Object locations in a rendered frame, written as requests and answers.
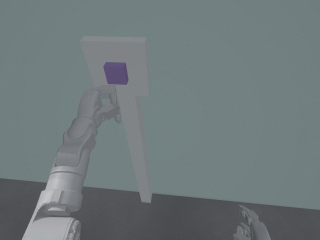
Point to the button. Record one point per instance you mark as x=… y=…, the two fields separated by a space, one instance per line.
x=116 y=73

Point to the robot left forearm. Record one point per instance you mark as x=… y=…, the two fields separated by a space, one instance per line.
x=62 y=194

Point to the left robot hand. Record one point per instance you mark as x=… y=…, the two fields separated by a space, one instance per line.
x=91 y=106

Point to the right robot hand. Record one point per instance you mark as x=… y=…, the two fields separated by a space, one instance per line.
x=257 y=229

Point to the panel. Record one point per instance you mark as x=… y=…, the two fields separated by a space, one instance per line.
x=134 y=52

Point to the left robot upper arm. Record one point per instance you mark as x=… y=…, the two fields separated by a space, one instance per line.
x=54 y=228

